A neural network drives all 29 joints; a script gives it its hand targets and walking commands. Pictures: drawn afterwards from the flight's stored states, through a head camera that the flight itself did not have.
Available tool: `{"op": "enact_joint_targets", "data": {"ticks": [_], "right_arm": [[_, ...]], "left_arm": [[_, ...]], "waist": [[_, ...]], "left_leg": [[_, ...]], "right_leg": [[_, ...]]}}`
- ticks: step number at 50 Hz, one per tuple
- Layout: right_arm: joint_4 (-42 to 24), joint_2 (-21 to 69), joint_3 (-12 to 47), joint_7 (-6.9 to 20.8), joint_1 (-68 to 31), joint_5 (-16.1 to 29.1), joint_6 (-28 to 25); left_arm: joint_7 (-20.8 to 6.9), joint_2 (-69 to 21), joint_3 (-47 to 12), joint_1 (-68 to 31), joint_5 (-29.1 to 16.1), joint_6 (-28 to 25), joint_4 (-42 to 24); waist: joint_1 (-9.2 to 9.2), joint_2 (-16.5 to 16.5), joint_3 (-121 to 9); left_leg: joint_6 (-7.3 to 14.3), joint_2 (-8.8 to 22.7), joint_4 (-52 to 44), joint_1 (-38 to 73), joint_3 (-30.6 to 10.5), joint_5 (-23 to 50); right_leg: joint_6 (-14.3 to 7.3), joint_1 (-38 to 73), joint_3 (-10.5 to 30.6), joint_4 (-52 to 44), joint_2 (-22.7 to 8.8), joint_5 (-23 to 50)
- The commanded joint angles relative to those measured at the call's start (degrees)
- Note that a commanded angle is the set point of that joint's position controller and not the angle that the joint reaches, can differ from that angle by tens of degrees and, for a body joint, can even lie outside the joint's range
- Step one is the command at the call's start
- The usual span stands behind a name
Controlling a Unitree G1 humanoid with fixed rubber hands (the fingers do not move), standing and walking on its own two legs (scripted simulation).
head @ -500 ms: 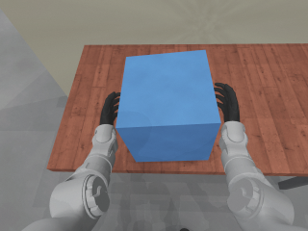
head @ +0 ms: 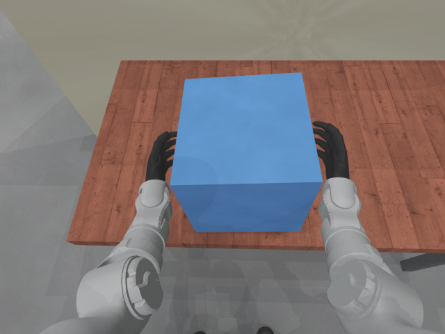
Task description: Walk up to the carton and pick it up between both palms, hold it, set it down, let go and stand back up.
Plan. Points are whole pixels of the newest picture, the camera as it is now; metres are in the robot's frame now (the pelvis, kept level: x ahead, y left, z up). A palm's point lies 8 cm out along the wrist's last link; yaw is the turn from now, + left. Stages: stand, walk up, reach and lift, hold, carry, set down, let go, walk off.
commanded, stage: set down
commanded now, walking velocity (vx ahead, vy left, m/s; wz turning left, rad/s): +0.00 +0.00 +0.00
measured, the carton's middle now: (244, 158) +0.48 -0.02 -0.07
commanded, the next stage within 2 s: none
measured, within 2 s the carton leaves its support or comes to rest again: rests again in 0.32 s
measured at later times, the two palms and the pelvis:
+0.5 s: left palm (160, 175) +0.41 +0.14 -0.02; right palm (336, 175) +0.40 -0.19 -0.01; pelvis +0.00 +0.00 +0.00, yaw +0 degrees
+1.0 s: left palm (160, 176) +0.41 +0.14 -0.02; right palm (335, 180) +0.40 -0.19 -0.01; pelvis -0.01 -0.01 -0.01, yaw +0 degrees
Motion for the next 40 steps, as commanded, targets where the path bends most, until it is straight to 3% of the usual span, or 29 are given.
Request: {"op": "enact_joint_targets", "data": {"ticks": [1, 36, 37, 40], "right_arm": [[6.4, 26.0, 13.9, 7.2, -20.8, -6.4, 0.5], [3.6, 26.6, 12.1, 8.1, -18.9, -8.4, 0.9], [4.0, 25.2, 13.4, 7.9, -17.6, -6.8, 1.5], [3.6, 25.4, 13.8, 7.7, -17.7, -6.0, 1.9]], "left_arm": [[-5.0, -23.5, -11.6, -26.5, 4.8, -2.9, -1.9], [-5.1, -23.3, -8.4, -22.9, 7.4, -2.5, -3.0], [-5.6, -20.2, -7.8, -23.1, 7.1, -1.7, -0.5], [-5.6, -20.4, -8.1, -23.4, 6.7, -1.8, -0.6]], "waist": [[-0.88, -1.6, -29.8], [-0.42, -2.4, -28.2], [-0.96, -6.6, -25.3], [-0.55, -4.4, -25.6]], "left_leg": [[-0.9, -0.8, 0.7, 8.6, 3.5, 20.1], [0.2, -1.1, 1.4, 4.7, 3.3, 16.5], [1.2, -0.6, 1.2, 5.3, 2.6, 14.7], [1.3, -1.0, 0.7, 2.4, 2.7, 13.2]], "right_leg": [[0.8, 22.9, -1.4, 4.3, 0.6, 22.8], [1.1, 20.3, -1.1, 5.8, 0.2, 18.1], [2.0, 21.6, -0.7, 6.0, 0.5, 19.5], [1.7, 20.5, -0.2, 6.1, 0.0, 18.2]]}}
